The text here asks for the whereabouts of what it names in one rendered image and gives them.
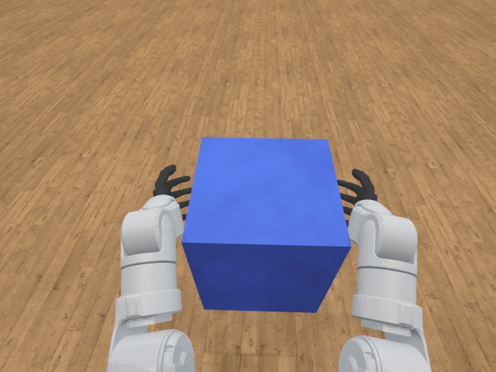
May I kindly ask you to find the left robot hand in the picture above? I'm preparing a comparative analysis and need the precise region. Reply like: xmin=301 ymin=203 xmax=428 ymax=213
xmin=153 ymin=164 xmax=192 ymax=221

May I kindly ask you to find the robot right upper arm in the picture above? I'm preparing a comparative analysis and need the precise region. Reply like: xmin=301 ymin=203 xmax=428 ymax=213
xmin=339 ymin=335 xmax=430 ymax=372

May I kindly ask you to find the right robot hand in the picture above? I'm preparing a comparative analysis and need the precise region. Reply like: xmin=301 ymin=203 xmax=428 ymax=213
xmin=337 ymin=169 xmax=377 ymax=228

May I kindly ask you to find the robot right forearm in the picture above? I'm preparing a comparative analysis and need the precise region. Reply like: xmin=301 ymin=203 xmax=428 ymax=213
xmin=347 ymin=200 xmax=432 ymax=372

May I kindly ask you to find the robot left upper arm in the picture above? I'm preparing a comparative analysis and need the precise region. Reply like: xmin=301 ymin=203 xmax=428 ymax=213
xmin=107 ymin=329 xmax=195 ymax=372

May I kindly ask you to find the robot left forearm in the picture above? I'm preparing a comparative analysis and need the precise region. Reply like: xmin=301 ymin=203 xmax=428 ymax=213
xmin=106 ymin=195 xmax=184 ymax=372

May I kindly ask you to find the carton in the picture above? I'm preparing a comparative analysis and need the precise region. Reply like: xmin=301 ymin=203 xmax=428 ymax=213
xmin=181 ymin=137 xmax=352 ymax=313

